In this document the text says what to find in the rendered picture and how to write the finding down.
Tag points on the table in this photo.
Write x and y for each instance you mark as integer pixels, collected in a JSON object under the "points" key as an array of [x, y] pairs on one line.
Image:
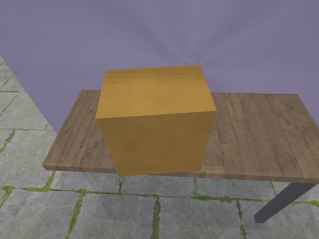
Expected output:
{"points": [[255, 136]]}

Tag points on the carton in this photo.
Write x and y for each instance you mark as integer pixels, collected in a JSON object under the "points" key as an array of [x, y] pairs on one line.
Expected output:
{"points": [[156, 120]]}

